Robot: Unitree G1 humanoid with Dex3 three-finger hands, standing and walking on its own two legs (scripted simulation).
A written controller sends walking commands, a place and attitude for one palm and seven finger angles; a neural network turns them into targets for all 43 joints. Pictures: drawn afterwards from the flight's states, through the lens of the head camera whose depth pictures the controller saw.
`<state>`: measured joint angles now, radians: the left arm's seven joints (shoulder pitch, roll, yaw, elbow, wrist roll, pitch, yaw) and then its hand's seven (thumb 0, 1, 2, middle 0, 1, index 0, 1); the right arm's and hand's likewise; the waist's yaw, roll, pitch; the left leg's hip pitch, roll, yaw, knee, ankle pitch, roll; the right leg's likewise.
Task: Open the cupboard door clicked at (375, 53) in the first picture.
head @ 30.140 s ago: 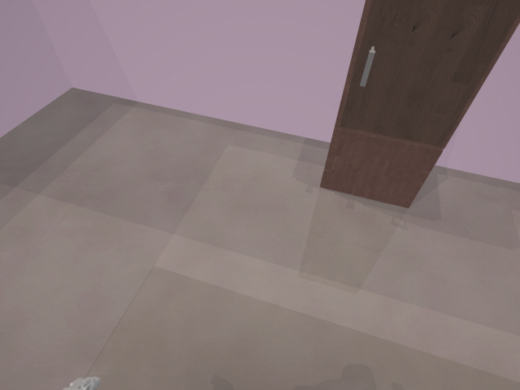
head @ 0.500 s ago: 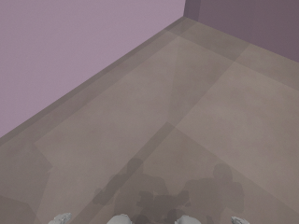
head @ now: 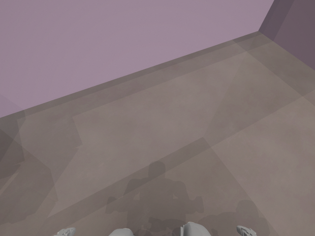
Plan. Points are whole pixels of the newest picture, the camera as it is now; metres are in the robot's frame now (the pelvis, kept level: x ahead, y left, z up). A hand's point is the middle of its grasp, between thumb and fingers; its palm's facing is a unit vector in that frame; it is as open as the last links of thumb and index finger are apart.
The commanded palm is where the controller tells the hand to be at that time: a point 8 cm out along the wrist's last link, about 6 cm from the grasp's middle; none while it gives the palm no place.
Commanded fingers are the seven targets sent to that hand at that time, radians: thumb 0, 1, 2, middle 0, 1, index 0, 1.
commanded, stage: turn to face it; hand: left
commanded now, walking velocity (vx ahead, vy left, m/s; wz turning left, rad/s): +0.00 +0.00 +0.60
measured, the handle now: out of the picture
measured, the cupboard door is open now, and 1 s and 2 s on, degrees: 40 40 40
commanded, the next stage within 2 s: take the last steps up to it in 1.94 s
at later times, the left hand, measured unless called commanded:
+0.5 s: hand out of the picture +0.00 +0.18 -0.18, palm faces +0.34 -0.91 -0.23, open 7.4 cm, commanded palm none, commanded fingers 0.00 0.90 0.90 -0.20 -0.30 -0.20 -0.30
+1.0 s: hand out of the picture -0.03 +0.13 -0.15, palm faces +0.58 -0.77 -0.26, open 7.4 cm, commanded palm none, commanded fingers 0.00 0.90 0.90 -0.20 -0.30 -0.20 -0.30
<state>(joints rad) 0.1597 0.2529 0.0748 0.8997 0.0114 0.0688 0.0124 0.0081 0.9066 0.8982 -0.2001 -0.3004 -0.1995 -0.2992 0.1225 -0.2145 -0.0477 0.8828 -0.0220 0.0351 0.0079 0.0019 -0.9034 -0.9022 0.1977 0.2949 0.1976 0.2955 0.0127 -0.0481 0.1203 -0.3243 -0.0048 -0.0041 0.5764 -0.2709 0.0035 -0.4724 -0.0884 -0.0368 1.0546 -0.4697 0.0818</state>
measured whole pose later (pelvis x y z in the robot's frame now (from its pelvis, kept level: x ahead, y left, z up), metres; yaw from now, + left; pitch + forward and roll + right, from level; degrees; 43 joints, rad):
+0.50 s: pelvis +0.00 -0.03 -0.01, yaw +18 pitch +0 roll +1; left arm 0.22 0.24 0.06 0.89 0.01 0.05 0.01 0.01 0.90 0.90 -0.20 -0.30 -0.20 -0.30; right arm 0.11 -0.24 -0.06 0.88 -0.02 0.04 0.03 0.00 -0.91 -0.90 0.20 0.29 0.19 0.30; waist 0.00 -0.06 0.11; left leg -0.34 0.00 0.06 0.63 -0.27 0.02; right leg -0.34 -0.15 -0.14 0.84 -0.50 0.06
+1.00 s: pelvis +0.03 -0.07 +0.01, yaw +36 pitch +0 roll +3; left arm 0.22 0.21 0.05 0.88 0.02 0.02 0.02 0.00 0.90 0.90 -0.20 -0.30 -0.20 -0.30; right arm 0.12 -0.24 -0.08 0.92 -0.01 0.08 0.03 0.01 -0.91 -0.90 0.19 0.29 0.19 0.29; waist 0.00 -0.03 0.12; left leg -0.43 0.00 0.06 0.88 -0.47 -0.06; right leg -0.21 -0.12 -0.14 0.54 -0.31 0.00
